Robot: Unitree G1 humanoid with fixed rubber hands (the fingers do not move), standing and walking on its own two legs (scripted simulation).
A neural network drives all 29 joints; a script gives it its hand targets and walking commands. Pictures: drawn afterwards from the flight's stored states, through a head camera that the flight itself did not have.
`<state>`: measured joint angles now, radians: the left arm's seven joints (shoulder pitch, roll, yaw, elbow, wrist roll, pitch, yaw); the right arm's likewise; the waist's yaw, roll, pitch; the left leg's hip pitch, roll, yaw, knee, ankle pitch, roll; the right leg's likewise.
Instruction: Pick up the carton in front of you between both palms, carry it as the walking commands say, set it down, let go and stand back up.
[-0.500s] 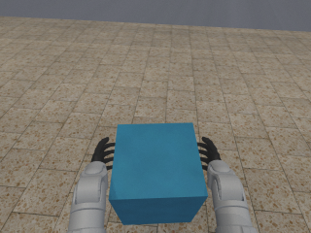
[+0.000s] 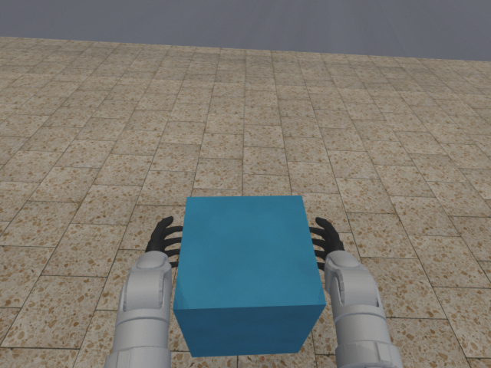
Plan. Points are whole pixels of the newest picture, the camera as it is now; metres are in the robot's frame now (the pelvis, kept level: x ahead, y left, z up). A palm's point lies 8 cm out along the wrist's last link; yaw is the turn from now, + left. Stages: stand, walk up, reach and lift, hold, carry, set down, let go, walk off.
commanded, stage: set down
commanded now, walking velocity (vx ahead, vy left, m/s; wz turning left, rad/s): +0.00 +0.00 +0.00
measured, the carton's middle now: (245, 278) +0.30 +0.00 -0.04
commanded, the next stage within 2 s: none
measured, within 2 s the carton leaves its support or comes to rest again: neither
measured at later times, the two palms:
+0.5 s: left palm (178, 272) +0.35 +0.14 -0.10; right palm (315, 269) +0.35 -0.16 -0.10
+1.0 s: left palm (183, 288) +0.39 +0.15 -0.26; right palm (294, 279) +0.42 -0.15 -0.26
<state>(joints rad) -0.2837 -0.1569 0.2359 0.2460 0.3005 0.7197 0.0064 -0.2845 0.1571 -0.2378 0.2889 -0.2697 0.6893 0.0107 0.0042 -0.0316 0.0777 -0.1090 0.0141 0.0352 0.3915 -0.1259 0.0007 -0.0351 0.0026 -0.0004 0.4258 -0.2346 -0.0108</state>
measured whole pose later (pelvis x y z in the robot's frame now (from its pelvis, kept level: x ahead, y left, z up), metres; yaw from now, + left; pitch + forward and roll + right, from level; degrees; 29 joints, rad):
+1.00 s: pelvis -0.02 -0.02 -0.18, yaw -2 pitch +42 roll +1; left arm -0.73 -0.13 0.51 0.55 0.24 0.23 0.05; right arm -0.82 0.04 -0.38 0.70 -0.23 0.23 -0.01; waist 0.05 -0.03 -0.21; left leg -1.68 -0.02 -0.05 1.35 -0.40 -0.04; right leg -1.62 0.08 0.02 1.42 -0.53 -0.02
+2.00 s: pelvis -0.06 -0.01 -0.39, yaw +0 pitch +44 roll +3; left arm -1.30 0.09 0.51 0.79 0.03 0.24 0.13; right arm -1.46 -0.28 -0.10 1.03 -0.07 0.24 -0.08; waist 0.14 0.02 0.19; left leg -2.32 -0.05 -0.02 2.05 -0.50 -0.07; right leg -2.26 0.09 0.01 2.17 -0.67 -0.02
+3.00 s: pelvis -0.07 -0.01 -0.40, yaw +0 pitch +38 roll +4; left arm -1.38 0.20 0.60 1.02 0.09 0.16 0.02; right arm -1.53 -0.25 -0.21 1.11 -0.20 0.17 0.04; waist 0.11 0.05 0.33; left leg -2.28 -0.05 -0.01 2.12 -0.50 -0.07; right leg -2.23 0.10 0.02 2.25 -0.68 -0.02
